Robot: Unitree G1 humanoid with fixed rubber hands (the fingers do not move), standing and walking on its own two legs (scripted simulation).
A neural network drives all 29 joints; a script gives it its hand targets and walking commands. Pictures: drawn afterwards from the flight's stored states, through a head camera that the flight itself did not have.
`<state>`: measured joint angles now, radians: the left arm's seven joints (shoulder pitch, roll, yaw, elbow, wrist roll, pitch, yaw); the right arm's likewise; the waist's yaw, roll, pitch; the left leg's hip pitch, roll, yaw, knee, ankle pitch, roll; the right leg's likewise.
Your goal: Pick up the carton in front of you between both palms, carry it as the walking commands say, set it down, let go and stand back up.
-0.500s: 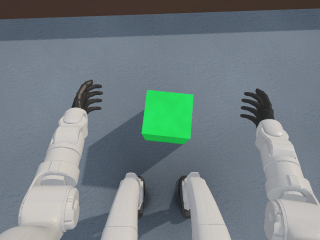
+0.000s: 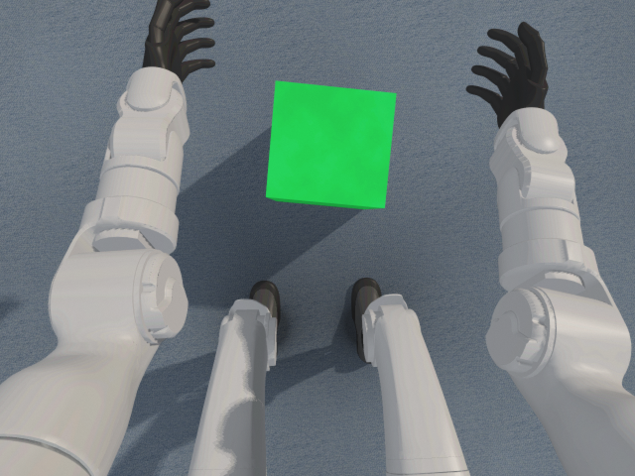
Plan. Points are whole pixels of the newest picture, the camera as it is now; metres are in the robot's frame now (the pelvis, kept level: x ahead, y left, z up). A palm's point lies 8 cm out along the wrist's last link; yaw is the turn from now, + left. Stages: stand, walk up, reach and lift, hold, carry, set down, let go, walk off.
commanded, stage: reach and lift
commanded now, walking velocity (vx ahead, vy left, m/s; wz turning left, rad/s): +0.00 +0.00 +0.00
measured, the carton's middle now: (327, 155) +0.49 -0.03 -0.50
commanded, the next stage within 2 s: none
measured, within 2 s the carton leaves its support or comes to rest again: leaves its support in 1.56 s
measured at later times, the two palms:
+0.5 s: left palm (219, 132) +0.51 +0.16 -0.36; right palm (444, 153) +0.47 -0.22 -0.36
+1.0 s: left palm (233, 138) +0.51 +0.15 -0.43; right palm (420, 153) +0.48 -0.20 -0.43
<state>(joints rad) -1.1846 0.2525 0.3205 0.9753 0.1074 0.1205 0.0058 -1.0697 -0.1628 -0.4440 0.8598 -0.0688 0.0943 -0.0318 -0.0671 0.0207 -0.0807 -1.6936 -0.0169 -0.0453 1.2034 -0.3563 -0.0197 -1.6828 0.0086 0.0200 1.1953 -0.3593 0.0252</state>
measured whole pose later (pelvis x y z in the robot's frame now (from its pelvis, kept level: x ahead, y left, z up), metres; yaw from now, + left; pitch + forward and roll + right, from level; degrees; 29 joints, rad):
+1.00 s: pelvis -0.04 +0.00 -0.26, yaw -1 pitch +39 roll -1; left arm -1.45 0.38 0.01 1.15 -0.22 0.03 0.10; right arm -1.38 -0.31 -0.14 1.12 0.22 0.01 -0.13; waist -0.04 0.00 0.31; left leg -2.30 -0.04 -0.06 2.20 -0.59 -0.05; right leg -2.29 0.03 0.02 2.19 -0.58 0.05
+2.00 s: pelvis -0.05 +0.00 -0.18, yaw -1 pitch +42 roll -1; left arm -1.17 0.06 0.44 0.84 0.20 0.34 0.06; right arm -1.11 -0.03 -0.52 0.77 -0.20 0.34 -0.07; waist -0.03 0.01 -0.11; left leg -2.13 -0.11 -0.09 1.90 -0.51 -0.07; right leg -2.13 0.10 0.08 1.89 -0.50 0.08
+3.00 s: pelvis +0.04 +0.00 +0.09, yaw -1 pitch +20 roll +0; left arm -0.43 -0.12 0.32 0.58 0.19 0.33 0.04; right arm -0.43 0.12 -0.35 0.57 -0.19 0.33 -0.04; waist -0.01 0.00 -0.19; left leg -0.90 -0.08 -0.13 0.95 -0.40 -0.03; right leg -0.90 0.07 0.13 0.94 -0.39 0.03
